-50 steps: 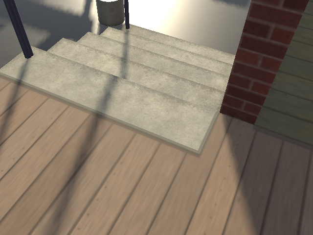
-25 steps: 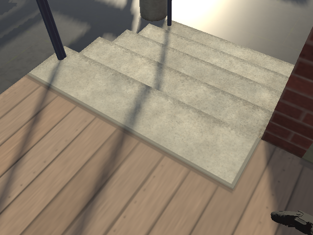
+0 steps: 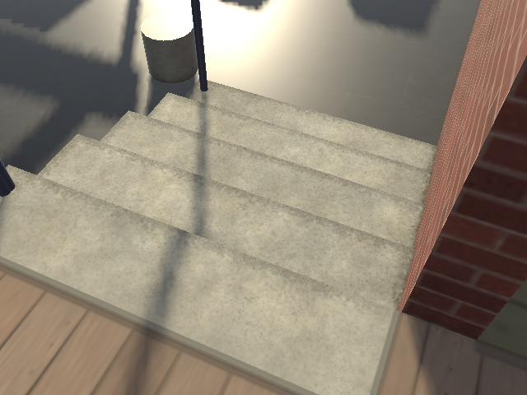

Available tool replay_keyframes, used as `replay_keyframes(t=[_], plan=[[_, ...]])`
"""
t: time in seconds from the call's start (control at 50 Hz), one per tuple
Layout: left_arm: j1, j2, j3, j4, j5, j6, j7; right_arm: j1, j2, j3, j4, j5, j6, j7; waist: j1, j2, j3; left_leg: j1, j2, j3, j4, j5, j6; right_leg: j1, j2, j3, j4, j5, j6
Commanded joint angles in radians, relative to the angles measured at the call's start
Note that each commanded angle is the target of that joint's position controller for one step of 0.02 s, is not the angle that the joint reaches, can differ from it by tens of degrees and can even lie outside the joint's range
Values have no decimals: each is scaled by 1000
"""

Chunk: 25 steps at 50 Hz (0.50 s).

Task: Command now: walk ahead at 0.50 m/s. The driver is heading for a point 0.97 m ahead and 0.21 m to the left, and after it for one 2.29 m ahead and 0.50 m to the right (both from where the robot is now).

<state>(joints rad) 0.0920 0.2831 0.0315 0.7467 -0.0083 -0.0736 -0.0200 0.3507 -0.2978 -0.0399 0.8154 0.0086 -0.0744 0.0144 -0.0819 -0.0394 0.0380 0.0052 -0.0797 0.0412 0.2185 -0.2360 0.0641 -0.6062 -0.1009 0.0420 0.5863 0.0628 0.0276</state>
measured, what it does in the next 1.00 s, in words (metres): walks ahead, turning left: right foot, then left foot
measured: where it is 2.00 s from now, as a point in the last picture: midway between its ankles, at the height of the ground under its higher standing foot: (176, 268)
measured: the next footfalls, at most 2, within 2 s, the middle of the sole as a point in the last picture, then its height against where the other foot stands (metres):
right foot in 0.12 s outside the picture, level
left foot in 0.60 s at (217, 388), level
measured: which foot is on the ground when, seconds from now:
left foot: down 0.00-0.12, up 0.14-0.58, down 0.60-1.00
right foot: up 0.00-0.10, down 0.12-0.62, up 0.64-1.00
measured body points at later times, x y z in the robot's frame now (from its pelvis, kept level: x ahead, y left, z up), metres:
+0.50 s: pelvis +0.29 -0.03 +0.00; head +0.31 -0.02 +0.45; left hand +0.26 +0.21 -0.15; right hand +0.46 -0.24 -0.11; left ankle +0.44 +0.10 -0.71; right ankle +0.20 -0.14 -0.74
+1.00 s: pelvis +0.55 +0.04 +0.00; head +0.58 +0.06 +0.45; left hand +0.68 +0.32 -0.10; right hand +0.62 -0.24 -0.13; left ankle +0.47 +0.09 -0.74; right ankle +0.74 -0.05 -0.70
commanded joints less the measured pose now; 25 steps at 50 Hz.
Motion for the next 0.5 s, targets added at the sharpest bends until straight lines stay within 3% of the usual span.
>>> replay_keyframes(t=[0.02, 0.06, 0.08, 0.1, 0.12, 0.14, 0.16, 0.18, 0.2, 0.22, 0.24, 0.26, 0.3, 0.34, 0.36, 0.38, 0.4, 0.44, 0.46, 0.48, 0.5], plan=[[-123, 84, 14, -103, -5, -22, -17, 40, -187, -50, -18, 8, 7, -10, -4, 91, 50, -3, 311, -145, -32, 272, 140, 8, 28, -15, -71, -44, -25], [-81, 104, 20, -99, -9, -28, -26, 36, -187, -51, -6, 6, 20, -14, 28, 106, 26, 56, 335, -159, 26, 366, 126, 64, 42, -25, -100, -121, -55], [-19, 123, 30, -83, -8, -30, -25, 20, -192, -52, -8, 5, 26, -15, 68, 118, -13, 60, 320, -145, 98, 508, 112, 160, 70, -54, -121, -143, -76], [110, 162, 52, -43, -5, -31, -16, 11, -179, -44, -10, 0, 32, -17, 131, 108, -96, 26, 268, -105, 253, 618, 85, 347, 96, -79, -144, -137, -105], [291, 235, 74, -6, 14, -30, -6, -7, -145, -25, -45, -21, 32, -21, 207, 44, -247, -140, 211, -64, 537, 472, 43, 637, -37, 54, -77, -61, -168], [426, 213, 43, -6, 99, -17, 3, 263, 98, 58, 1, -193, -38, 74, 148, -328, -534, -544, -23, -45, 767, -254, -24, 1185, -215, 525, -166, -226, -482], [515, 106, 33, 22, 129, -18, 5, 116, -24, 24, 6, -119, -61, 93, 274, -133, -311, -800, -15, -171, 987, -308, 6, 1130, -215, 659, -290, -488, -411], [420, 112, 35, 29, 114, -30, -1, -4, -62, 10, -13, -79, -72, 82, 233, -87, -78, -893, 47, -168, 1082, -200, 25, 914, -201, 524, -327, -538, -337], [328, 73, 21, 21, 99, -30, -2, -45, -89, 0, -15, -78, -76, 56, 184, -36, -42, -860, 112, -152, 1054, -124, 36, 752, -186, 460, -364, -508, -319], [289, 31, 0, 22, 78, -30, 0, -48, -77, 5, -29, -99, -72, 38, 133, -29, -65, -779, 160, -155, 1001, -55, 39, 649, -164, 379, -379, -384, -305], [233, -7, -14, 12, 72, -28, 8, -52, -55, 20, -20, -114, -58, 38, 103, -14, -57, -729, 187, -150, 986, -12, 30, 561, -160, 327, -406, -312, -303], [189, -16, -20, -3, 78, -28, 11, -40, -45, 22, -17, -112, -44, 38, 72, -13, -74, -674, 197, -142, 955, 4, 14, 489, -148, 286, -435, -261, -304], [150, 37, 1, -14, 93, -41, 4, -69, -37, 23, -27, -94, -25, 40, 58, -20, -56, -652, 206, -103, 867, -3, -24, 387, -113, 173, -468, -212, -312], [164, 75, 13, -9, 102, -56, -13, -102, -20, 33, -32, -93, -10, 44, 66, 2, -46, -618, 206, -61, 722, 87, -51, 311, -92, 94, -479, -142, -316], [180, 74, 14, 8, 103, -59, -20, -121, 2, 40, -37, -95, -6, 39, 76, 1, -40, -575, 204, -41, 651, 130, -64, 274, -86, 54, -480, -111, -313], [320, 106, 39, 83, -10, -43, -5, -185, 5, 30, -69, -43, 2, 31, 93, -20, 22, -536, 184, -2, 557, 196, -64, 304, -51, 3, -473, -57, -236], [357, 94, 33, 111, -24, -39, 5, -214, 18, 36, -78, -29, 9, 27, 104, -59, 24, -525, 166, 7, 490, 245, -63, 327, -38, -23, -469, -53, -211], [357, 75, 31, 125, -5, -29, 11, -227, 10, 32, -78, -25, 24, 24, 110, -62, 15, -511, 156, 9, 446, 265, -54, 405, -61, -32, -453, -76, -189], [331, 27, 6, 106, 123, -38, -25, -212, 11, 48, -59, -101, 14, 38, 120, 25, 7, -620, 169, -65, 463, 231, -37, 481, -178, 46, -442, -111, -284], [319, 31, 11, 112, 119, -44, -26, -231, 10, 40, -68, -105, 11, 43, 115, 16, 10, -695, 186, -100, 425, 211, -10, 605, -211, 48, -444, -118, -289], [308, 46, 13, 120, 103, -44, -23, -257, -3, 31, -79, -89, -2, 33, 115, 9, 15, -722, 195, -108, 389, 208, -1, 670, -210, 30, -431, -117, -271]])
Keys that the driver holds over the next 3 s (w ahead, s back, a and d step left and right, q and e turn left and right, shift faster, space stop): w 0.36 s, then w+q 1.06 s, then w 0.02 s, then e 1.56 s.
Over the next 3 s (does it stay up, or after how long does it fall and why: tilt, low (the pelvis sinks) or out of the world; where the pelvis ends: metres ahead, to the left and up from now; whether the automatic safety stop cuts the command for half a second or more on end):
stays up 0.79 0.23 0.00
